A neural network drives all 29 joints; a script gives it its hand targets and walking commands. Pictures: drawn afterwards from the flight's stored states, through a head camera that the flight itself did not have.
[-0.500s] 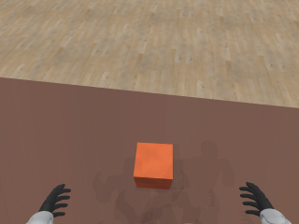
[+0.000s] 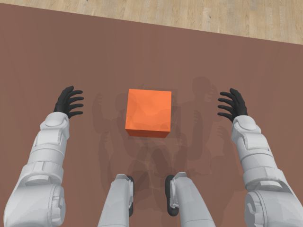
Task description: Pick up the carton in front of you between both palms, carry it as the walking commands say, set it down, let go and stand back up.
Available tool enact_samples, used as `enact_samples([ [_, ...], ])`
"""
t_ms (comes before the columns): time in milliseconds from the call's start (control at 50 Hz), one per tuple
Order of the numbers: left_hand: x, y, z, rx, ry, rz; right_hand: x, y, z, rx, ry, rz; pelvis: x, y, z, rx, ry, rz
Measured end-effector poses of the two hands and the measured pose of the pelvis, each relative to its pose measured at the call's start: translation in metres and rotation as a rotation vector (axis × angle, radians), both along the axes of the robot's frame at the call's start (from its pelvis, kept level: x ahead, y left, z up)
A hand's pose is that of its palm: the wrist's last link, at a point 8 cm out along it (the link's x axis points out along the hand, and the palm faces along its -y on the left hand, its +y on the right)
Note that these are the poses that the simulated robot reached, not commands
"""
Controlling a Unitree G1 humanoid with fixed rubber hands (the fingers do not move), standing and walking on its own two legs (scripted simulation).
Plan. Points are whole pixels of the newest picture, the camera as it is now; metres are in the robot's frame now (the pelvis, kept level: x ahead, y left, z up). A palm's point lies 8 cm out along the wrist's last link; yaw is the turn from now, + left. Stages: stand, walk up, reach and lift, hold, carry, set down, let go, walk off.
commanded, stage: reach and lift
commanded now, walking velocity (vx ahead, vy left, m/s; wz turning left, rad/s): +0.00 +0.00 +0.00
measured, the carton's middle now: (148, 115) +0.51 +0.00 -0.56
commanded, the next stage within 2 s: none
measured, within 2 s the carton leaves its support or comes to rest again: neither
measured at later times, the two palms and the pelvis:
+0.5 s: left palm (95, 77) +0.55 +0.18 -0.17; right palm (207, 84) +0.51 -0.19 -0.17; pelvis -0.02 +0.02 -0.05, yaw -1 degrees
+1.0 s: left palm (106, 105) +0.53 +0.19 -0.40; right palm (190, 108) +0.50 -0.19 -0.40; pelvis -0.05 +0.00 -0.25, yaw -1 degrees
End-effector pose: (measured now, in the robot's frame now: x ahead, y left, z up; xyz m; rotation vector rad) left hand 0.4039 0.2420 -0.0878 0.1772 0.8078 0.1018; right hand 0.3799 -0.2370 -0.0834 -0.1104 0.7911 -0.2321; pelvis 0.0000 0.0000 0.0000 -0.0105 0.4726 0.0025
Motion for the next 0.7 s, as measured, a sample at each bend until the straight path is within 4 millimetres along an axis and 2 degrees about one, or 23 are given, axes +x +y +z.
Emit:
enact_samples([
  [100, 0.044, -0.013, -0.01, -0.028, -0.042, -0.017, 0.041, 0.013, -0.009, 0.03, -0.052, -0.02, -0.017, 0.004, -0.016, -0.005, 0.083, -0.002],
  [200, 0.085, -0.032, -0.019, -0.069, -0.084, -0.032, 0.071, 0.028, -0.025, 0.054, -0.081, -0.029, -0.026, 0.01, -0.028, -0.007, 0.151, -0.007],
  [380, 0.129, -0.055, -0.052, -0.103, -0.135, -0.039, 0.116, 0.043, -0.054, 0.078, -0.166, -0.039, -0.028, 0.018, -0.04, 0.001, 0.278, -0.017],
  [480, 0.143, -0.061, -0.076, -0.105, -0.148, -0.033, 0.132, 0.044, -0.077, 0.077, -0.172, -0.028, -0.022, 0.018, -0.047, 0.001, 0.336, -0.02],
  [540, 0.147, -0.062, -0.093, -0.097, -0.149, -0.027, 0.135, 0.044, -0.097, 0.09, -0.169, -0.037, -0.018, 0.017, -0.054, -0.001, 0.377, -0.019],
  [620, 0.142, -0.065, -0.129, -0.11, -0.113, -0.017, 0.128, 0.043, -0.137, 0.081, -0.125, -0.027, -0.015, 0.015, -0.074, -0.006, 0.416, -0.015],
  [700, 0.134, -0.067, -0.173, -0.103, -0.101, -0.01, 0.119, 0.04, -0.18, 0.079, -0.117, -0.041, -0.014, 0.01, -0.106, -0.008, 0.452, -0.016],
])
